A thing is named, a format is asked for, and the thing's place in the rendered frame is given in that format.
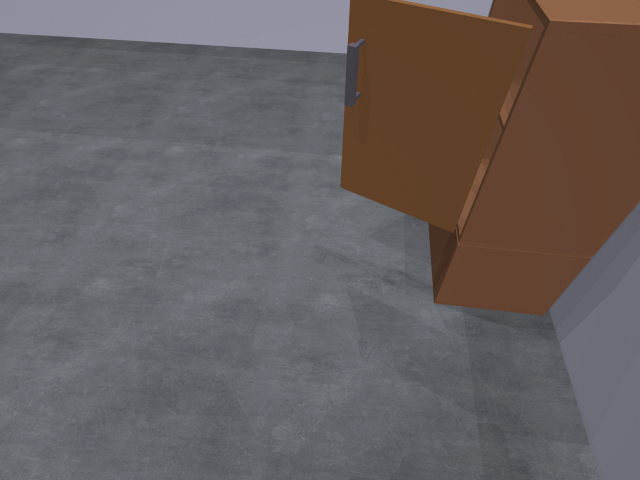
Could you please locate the handle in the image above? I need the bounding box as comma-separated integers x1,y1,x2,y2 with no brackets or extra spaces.
344,39,365,107

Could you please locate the cupboard door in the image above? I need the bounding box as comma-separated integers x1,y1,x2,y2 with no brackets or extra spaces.
340,0,533,233

